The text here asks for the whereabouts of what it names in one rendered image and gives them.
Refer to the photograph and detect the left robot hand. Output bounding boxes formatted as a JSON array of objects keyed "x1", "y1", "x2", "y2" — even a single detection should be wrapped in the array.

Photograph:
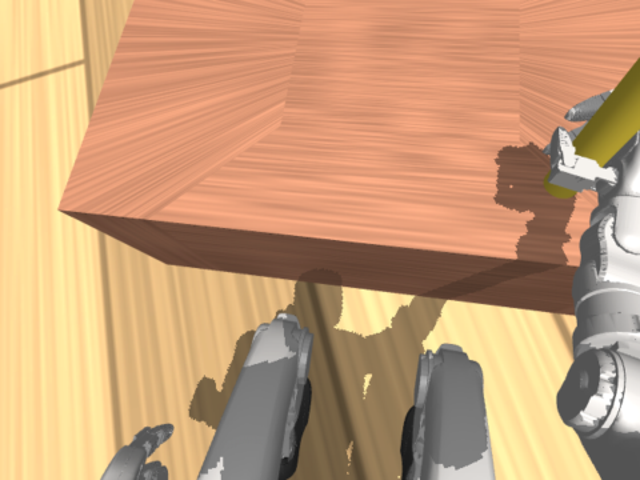
[{"x1": 100, "y1": 424, "x2": 174, "y2": 480}]

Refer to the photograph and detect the right robot foot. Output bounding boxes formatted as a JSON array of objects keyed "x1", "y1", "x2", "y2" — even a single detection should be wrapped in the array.
[{"x1": 400, "y1": 406, "x2": 416, "y2": 480}]

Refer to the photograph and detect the right robot hand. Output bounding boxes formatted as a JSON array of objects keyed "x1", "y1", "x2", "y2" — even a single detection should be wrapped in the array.
[{"x1": 542, "y1": 88, "x2": 640, "y2": 205}]

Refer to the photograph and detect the left robot foot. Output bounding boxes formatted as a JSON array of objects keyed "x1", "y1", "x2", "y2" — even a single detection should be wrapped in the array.
[{"x1": 278, "y1": 378, "x2": 312, "y2": 480}]

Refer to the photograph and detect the can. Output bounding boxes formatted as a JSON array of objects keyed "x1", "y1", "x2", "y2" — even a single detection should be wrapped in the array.
[{"x1": 543, "y1": 57, "x2": 640, "y2": 199}]

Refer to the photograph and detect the right robot arm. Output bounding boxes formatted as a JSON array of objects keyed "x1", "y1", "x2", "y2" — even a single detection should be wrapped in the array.
[{"x1": 556, "y1": 195, "x2": 640, "y2": 480}]

